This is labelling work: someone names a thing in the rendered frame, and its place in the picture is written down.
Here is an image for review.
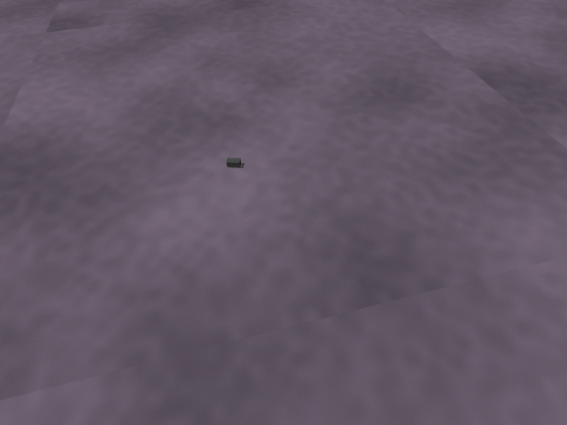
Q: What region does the small box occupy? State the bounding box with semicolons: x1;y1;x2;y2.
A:
226;158;241;167

